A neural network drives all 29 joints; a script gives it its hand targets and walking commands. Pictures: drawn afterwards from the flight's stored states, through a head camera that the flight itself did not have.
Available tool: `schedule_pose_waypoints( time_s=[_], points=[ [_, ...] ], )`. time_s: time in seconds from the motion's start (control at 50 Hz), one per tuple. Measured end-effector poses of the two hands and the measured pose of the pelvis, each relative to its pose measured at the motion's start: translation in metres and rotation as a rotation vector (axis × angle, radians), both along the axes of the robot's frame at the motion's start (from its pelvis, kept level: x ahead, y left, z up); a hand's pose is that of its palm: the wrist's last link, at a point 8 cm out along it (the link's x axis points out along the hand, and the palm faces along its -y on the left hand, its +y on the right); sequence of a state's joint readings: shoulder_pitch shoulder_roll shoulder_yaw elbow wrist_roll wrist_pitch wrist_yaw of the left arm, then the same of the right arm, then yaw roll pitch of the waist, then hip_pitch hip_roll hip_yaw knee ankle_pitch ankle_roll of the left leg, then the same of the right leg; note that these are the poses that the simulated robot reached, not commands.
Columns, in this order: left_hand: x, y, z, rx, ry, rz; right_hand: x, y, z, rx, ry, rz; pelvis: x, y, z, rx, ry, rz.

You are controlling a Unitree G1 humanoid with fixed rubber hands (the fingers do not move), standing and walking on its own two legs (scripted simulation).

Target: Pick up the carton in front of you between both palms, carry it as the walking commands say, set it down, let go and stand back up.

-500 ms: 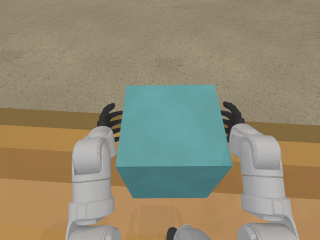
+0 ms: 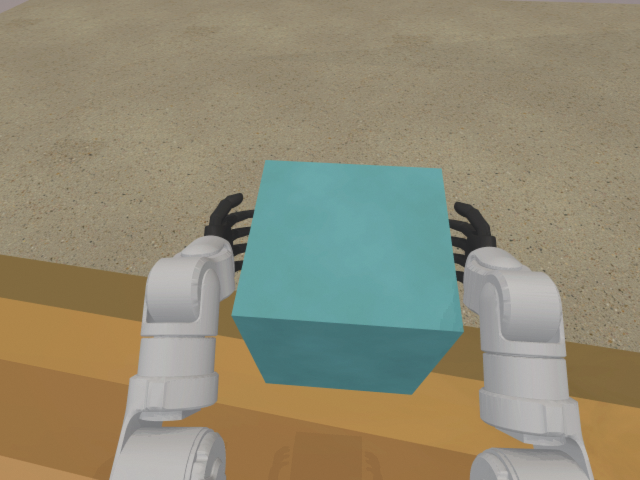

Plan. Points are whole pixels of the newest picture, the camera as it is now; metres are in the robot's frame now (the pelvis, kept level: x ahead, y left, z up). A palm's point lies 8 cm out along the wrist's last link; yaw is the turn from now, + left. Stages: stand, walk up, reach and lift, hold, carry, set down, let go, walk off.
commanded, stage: carry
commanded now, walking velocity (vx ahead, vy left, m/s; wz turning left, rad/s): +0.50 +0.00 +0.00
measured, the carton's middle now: (344, 286) +0.36 +0.01 +0.05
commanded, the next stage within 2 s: none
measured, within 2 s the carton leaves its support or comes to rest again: neither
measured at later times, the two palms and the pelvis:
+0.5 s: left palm (279, 176) +0.68 +0.14 -0.02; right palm (428, 170) +0.70 -0.16 -0.01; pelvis +0.34 -0.02 -0.12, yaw -1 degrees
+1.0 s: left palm (302, 130) +1.05 +0.13 -0.14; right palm (407, 137) +1.01 -0.17 -0.14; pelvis +0.69 +0.02 -0.22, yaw -2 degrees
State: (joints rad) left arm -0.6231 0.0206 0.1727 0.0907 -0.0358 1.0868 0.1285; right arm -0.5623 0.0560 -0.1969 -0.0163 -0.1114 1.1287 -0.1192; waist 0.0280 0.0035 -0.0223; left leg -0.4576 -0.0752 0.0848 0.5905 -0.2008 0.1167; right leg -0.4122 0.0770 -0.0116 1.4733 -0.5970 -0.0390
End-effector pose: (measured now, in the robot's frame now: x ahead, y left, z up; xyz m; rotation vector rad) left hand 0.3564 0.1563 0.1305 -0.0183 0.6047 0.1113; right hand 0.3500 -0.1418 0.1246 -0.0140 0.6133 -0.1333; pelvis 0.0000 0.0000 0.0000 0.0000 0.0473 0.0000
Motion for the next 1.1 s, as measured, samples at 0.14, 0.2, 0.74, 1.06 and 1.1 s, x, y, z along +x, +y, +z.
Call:
schedule_pose_waypoints(
  time_s=[0.14,0.2,0.74,1.06,1.1],
  points=[
    [0.088,-0.026,-0.056,0.009,0.16,-0.078,0.065,-0.025,-0.054,0.015,0.162,-0.087,0.085,0.013,-0.016,0.004,0.022,-0.016],
    [0.126,-0.034,-0.073,-0.001,0.177,-0.085,0.101,-0.032,-0.067,0.011,0.179,-0.1,0.122,0.011,-0.022,0.0,0.028,-0.015],
    [0.494,0.013,-0.19,0.024,0.08,0.068,0.514,0.012,-0.192,0.045,0.081,0.037,0.511,-0.004,-0.16,-0.025,0.011,-0.026],
    [0.73,-0.036,-0.279,0.002,0.167,-0.103,0.7,-0.035,-0.271,0.006,0.168,-0.127,0.725,0.018,-0.225,-0.003,0.03,-0.026],
    [0.759,-0.04,-0.283,-0.011,0.139,-0.097,0.731,-0.039,-0.271,0.0,0.141,-0.127,0.753,0.013,-0.232,0.002,0.029,-0.021]
  ],
)
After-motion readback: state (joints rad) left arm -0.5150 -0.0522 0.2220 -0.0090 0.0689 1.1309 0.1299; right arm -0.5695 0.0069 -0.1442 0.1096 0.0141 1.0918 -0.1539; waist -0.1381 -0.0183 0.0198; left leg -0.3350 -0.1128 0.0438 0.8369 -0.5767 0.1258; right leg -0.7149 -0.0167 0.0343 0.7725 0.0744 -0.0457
